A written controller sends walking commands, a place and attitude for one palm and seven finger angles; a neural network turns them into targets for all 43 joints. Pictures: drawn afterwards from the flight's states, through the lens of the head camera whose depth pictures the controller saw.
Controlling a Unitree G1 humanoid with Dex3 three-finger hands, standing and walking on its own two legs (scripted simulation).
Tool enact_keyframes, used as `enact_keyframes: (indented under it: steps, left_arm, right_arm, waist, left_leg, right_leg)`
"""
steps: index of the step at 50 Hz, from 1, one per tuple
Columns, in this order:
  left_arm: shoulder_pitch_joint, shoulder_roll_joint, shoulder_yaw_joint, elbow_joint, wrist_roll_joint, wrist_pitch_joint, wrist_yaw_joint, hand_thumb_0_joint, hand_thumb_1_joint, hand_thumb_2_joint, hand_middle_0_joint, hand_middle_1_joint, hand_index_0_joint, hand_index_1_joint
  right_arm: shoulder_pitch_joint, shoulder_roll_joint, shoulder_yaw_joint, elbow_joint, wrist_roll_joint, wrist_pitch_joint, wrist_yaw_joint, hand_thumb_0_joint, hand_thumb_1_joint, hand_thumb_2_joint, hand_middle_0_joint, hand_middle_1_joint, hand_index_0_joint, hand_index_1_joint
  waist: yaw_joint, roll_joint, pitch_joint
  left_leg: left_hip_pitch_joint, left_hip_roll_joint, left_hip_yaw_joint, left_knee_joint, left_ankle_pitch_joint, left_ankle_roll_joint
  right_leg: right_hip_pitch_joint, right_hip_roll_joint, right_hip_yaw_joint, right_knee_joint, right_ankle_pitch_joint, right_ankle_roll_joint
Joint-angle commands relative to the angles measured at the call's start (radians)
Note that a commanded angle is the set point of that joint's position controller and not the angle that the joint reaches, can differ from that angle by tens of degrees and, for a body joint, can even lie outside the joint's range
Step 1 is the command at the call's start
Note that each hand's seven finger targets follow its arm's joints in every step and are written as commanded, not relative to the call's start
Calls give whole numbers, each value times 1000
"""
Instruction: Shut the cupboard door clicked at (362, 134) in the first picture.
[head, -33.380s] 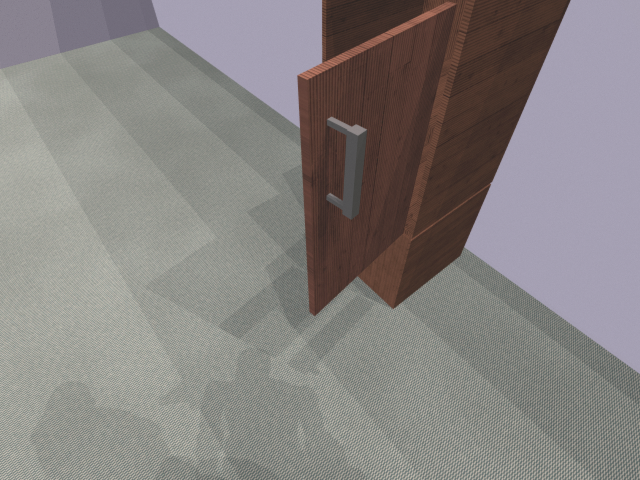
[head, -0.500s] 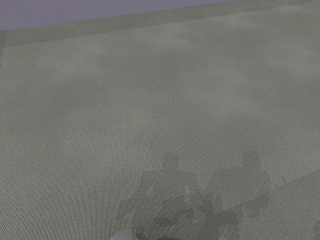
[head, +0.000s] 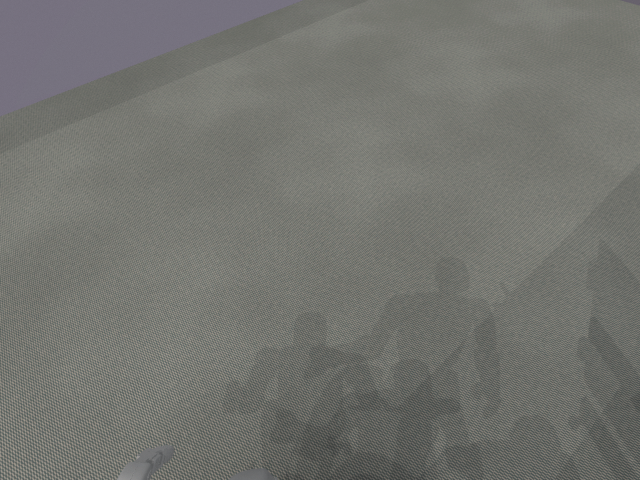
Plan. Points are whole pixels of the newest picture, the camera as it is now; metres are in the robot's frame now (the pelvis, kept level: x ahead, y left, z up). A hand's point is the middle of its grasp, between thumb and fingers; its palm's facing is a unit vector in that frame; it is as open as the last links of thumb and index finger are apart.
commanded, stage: turn to face it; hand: left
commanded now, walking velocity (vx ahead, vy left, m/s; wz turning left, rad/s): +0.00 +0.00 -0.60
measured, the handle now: out of the picture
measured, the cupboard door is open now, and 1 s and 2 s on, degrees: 63 63 63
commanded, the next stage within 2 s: none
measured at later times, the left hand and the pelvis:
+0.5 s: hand (180, 470) +0.15 +0.22 -0.16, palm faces -0.23 -0.95 -0.19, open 7.4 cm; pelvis +0.03 +0.04 +0.02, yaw -17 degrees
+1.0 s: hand (252, 423) +0.22 +0.12 -0.15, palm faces -0.54 -0.81 -0.23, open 7.4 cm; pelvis +0.03 +0.01 +0.01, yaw -34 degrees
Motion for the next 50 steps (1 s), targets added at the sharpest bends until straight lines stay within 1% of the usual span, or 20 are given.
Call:
enact_keyframes:
  steps: [1,4,10,14,15,16,17,18,20,22,24,31,35,36,37,38,39,41,44,50]
  left_arm:
    - [26,206,55,-52,-4,-11,35,0,900,900,-200,-300,-200,-300]
    - [24,181,44,-59,-5,-25,32,0,900,900,-200,-300,-200,-300]
    - [102,202,54,-24,-1,-22,30,0,900,900,-200,-300,-200,-300]
    - [43,195,59,-33,-5,-12,31,0,900,900,-200,-300,-200,-300]
    - [23,178,54,-37,-12,-7,30,0,900,900,-200,-300,-200,-300]
    - [34,122,43,-49,-20,-3,27,0,900,900,-200,-300,-200,-300]
    - [60,79,33,-63,-26,-1,18,0,900,900,-200,-300,-200,-300]
    - [30,114,37,-67,-15,3,19,0,900,900,-200,-300,-200,-300]
    - [38,116,52,-41,-2,11,4,0,900,900,-200,-300,-200,-300]
    - [24,109,48,-40,-4,20,-10,0,900,900,-200,-300,-200,-300]
    - [24,88,45,-40,-7,26,-16,0,900,900,-200,-300,-200,-300]
    - [-32,65,29,-66,-6,18,-20,0,900,900,-200,-300,-200,-300]
    - [18,77,31,-52,-6,2,-15,0,900,900,-200,-300,-200,-300]
    - [77,112,36,-35,-4,-5,-10,0,900,900,-200,-300,-200,-300]
    - [140,192,51,-15,3,-18,0,0,900,900,-200,-300,-200,-300]
    - [183,281,69,5,3,-26,14,0,900,900,-200,-300,-200,-300]
    - [209,289,66,9,-10,-24,26,0,900,900,-200,-300,-200,-300]
    - [85,228,65,-15,-6,-17,43,0,900,900,-200,-300,-200,-300]
    - [8,188,44,-48,-5,-23,37,0,900,900,-200,-300,-200,-300]
    - [43,216,54,-31,1,-19,31,0,900,900,-200,-300,-200,-300]
  right_arm:
    - [-71,-84,-20,-113,-2,-21,0,0,-900,-900,200,300,200,300]
    - [-31,-60,-14,-93,-4,-26,5,0,-900,-900,200,300,200,300]
    - [-69,-39,-8,-113,5,-36,-6,0,-900,-900,200,300,200,300]
    - [23,-39,-5,-91,13,-52,-17,0,-900,-900,200,300,200,300]
    - [68,-57,-8,-73,13,-60,-21,0,-900,-900,200,300,200,300]
    - [93,-120,-18,-71,5,-69,-24,0,-900,-900,200,300,200,300]
    - [112,-206,-32,-81,-8,-71,-27,0,-900,-900,200,300,200,300]
    - [121,-201,-25,-85,-16,-63,-31,0,-900,-900,200,300,200,300]
    - [23,-143,-10,-109,-20,-67,-36,0,-900,-900,200,300,200,300]
    - [-11,-125,-3,-122,-20,-63,-34,0,-900,-900,200,300,200,300]
    - [9,-120,-3,-110,-19,-63,-33,0,-900,-900,200,300,200,300]
    - [66,-144,-27,-74,-17,-58,-20,0,-900,-900,200,300,200,300]
    - [44,-164,-38,-69,-13,-54,-11,0,-900,-900,200,300,200,300]
    - [32,-157,-40,-73,-5,-52,-4,0,-900,-900,200,300,200,300]
    - [27,-104,-31,-89,3,-50,1,0,-900,-900,200,300,200,300]
    - [-44,-35,-7,-141,0,-47,4,0,-900,-900,200,300,200,300]
    - [-56,-70,-6,-143,1,-30,-6,0,-900,-900,200,300,200,300]
    - [-62,-60,-13,-129,1,-23,-6,0,-900,-900,200,300,200,300]
    - [-24,-68,-13,-98,-3,-26,4,0,-900,-900,200,300,200,300]
    - [-29,-42,-5,-106,6,-39,-3,0,-900,-900,200,300,200,300]
  waist:
    - [42,-291,-53]
    - [16,-206,-90]
    - [49,-190,-126]
    - [1,-206,-155]
    - [-24,-178,-166]
    - [-27,13,-189]
    - [-22,279,-194]
    - [-38,177,-170]
    - [10,135,-120]
    - [17,116,-75]
    - [16,110,-84]
    - [-19,150,-115]
    - [15,129,-149]
    - [47,74,-173]
    - [79,-141,-205]
    - [108,-392,-153]
    - [112,-326,-165]
    - [62,-329,-100]
    - [14,-249,-91]
    - [30,-211,-127]
  left_leg:
    - [-264,-19,-138,299,68,-8]
    - [-194,-44,-109,203,131,-27]
    - [-129,-95,-99,-29,81,-26]
    - [77,-122,-97,-326,200,-13]
    - [215,-100,-103,-455,300,-6]
    - [330,53,-257,-563,366,38]
    - [392,295,-470,-595,587,156]
    - [312,351,-464,-572,650,228]
    - [227,271,-349,-587,623,216]
    - [195,217,-227,-574,621,192]
    - [222,187,-160,-565,614,180]
    - [278,221,-70,-511,640,187]
    - [245,209,-7,-384,641,129]
    - [180,184,25,-288,578,86]
    - [27,102,80,-118,358,28]
    - [-235,-49,74,99,-143,-18]
    - [-247,-41,-70,233,-137,-10]
    - [-300,-13,-117,286,-14,-10]
    - [-201,-30,-102,219,99,-30]
    - [-78,-88,-76,-90,79,-29]
  right_leg:
    - [116,-272,386,-355,222,-164]
    - [122,-215,286,-299,396,-144]
    - [167,-218,379,-250,505,-177]
    - [83,-173,399,-163,522,-124]
    - [-10,-131,371,-117,430,-78]
    - [-137,-16,280,-3,202,-18]
    - [-275,83,118,230,-264,41]
    - [-247,38,122,408,-319,42]
    - [-262,1,114,533,-219,64]
    - [-251,-19,84,536,-164,75]
    - [-241,-21,56,493,-126,82]
    - [-142,-18,-26,197,-122,76]
    - [21,7,-60,-77,39,46]
    - [139,-11,-32,-192,160,30]
    - [290,-165,155,-276,318,-24]
    - [337,-367,450,-279,681,-135]
    - [278,-405,460,-287,672,-202]
    - [224,-315,409,-308,456,-189]
    - [132,-226,271,-279,476,-149]
    - [135,-216,344,-229,509,-167]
